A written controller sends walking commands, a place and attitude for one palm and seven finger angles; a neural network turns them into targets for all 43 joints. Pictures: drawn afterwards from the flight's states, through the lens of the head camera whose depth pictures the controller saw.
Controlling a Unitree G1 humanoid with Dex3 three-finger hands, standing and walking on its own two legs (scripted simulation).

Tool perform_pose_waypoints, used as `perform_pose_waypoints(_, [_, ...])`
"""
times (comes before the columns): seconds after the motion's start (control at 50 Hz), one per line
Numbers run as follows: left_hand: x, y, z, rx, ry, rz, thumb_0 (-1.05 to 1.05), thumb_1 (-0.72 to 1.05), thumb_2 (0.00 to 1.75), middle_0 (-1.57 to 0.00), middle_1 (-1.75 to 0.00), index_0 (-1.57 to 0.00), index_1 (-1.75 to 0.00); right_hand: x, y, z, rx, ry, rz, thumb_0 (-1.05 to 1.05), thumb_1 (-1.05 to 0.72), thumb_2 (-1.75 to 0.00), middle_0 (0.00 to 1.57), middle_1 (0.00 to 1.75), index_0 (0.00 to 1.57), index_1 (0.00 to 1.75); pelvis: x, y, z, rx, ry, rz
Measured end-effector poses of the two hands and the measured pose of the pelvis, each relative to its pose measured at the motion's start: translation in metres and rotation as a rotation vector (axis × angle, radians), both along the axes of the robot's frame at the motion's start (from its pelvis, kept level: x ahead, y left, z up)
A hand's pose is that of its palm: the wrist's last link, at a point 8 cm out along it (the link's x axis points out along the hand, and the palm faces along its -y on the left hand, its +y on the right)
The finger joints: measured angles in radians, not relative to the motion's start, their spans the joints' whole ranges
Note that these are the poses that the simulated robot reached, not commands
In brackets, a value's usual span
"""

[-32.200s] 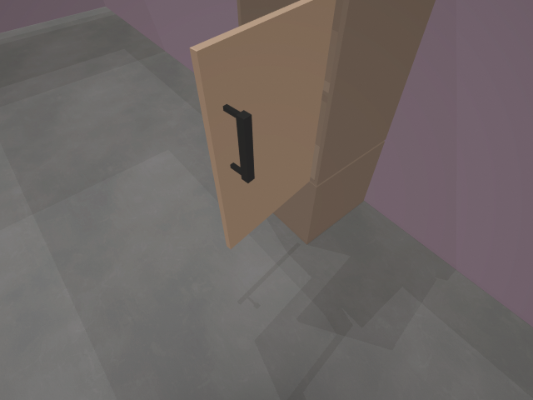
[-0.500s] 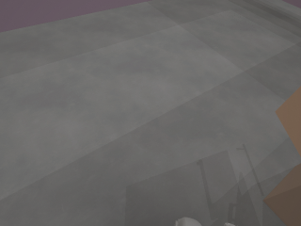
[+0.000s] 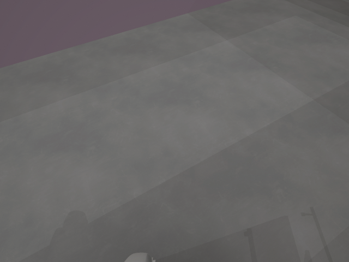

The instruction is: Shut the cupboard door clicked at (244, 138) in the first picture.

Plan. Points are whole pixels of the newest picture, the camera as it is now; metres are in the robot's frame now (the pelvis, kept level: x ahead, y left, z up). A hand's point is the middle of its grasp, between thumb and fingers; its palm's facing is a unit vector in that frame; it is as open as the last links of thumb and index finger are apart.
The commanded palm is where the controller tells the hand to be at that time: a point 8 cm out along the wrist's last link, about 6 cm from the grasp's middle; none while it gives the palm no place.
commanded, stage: walk to a spot facing it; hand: left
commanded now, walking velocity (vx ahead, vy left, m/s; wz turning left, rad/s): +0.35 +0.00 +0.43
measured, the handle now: out of the picture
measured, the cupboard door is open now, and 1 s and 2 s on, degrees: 58 58 58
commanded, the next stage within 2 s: turn to face it in 0.42 s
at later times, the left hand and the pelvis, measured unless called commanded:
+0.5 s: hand out of the picture +0.14 +0.23 -0.20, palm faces +0.28 -0.95 -0.15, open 7.4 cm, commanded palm none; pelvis +0.21 +0.08 -0.02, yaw +12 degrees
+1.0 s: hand (104, 162) +0.45 +0.27 -0.18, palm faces +0.01 -0.98 -0.21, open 7.4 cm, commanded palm none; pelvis +0.36 +0.08 -0.02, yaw +0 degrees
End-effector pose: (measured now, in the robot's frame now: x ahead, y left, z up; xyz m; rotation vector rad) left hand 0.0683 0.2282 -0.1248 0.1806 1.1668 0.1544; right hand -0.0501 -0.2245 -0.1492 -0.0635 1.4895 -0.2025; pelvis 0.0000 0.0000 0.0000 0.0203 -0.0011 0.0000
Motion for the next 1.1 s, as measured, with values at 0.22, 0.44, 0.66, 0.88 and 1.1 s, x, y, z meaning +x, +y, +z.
perform_pose_waypoints(0.22, [-0.043, -0.011, -0.011, -0.066, 0.257, 0.186, 0.00, 0.93, 0.90, -0.20, -0.30, -0.19, -0.30, 0.222, 0.004, 0.012, -0.009, -0.230, 0.206, 0.00, -0.91, -0.90, 0.19, 0.29, 0.20, 0.30, 0.089, 0.004, 0.002, -0.032, 0.007, 0.098])
perform_pose_waypoints(0.44, [-0.004, 0.022, -0.044, -0.155, 0.402, 0.321, 0.00, 0.91, 0.90, -0.20, -0.30, -0.20, -0.30, 0.416, 0.085, 0.009, -0.036, -0.451, 0.403, 0.00, -0.91, -0.90, 0.20, 0.29, 0.20, 0.30, 0.190, 0.065, -0.027, -0.043, -0.009, 0.188])
perform_pose_waypoints(0.66, [0.206, 0.111, -0.015, -0.047, 0.022, 0.245, 0.00, 0.91, 0.90, -0.19, -0.30, -0.19, -0.30, 0.397, 0.092, 0.026, -0.093, -0.225, 0.331, 0.00, -0.93, -0.90, 0.20, 0.29, 0.21, 0.30, 0.262, 0.094, 0.003, -0.045, -0.018, 0.207])
perform_pose_waypoints(0.88, [0.325, 0.103, -0.016, -0.040, 0.054, 0.075, 0.00, 0.91, 0.90, -0.19, -0.30, -0.19, -0.30, 0.380, 0.090, 0.005, -0.065, -0.073, 0.133, 0.00, -0.91, -0.90, 0.20, 0.29, 0.20, 0.30, 0.331, 0.093, -0.005, -0.032, -0.008, 0.071])
perform_pose_waypoints(1.1, [0.380, 0.085, -0.016, -0.001, 0.068, -0.017, 0.00, 0.91, 0.90, -0.20, -0.30, -0.20, -0.30, 0.445, 0.066, -0.001, -0.071, -0.117, 0.036, 0.01, -0.91, -0.90, 0.20, 0.29, 0.20, 0.30, 0.373, 0.080, -0.007, -0.027, 0.010, -0.043])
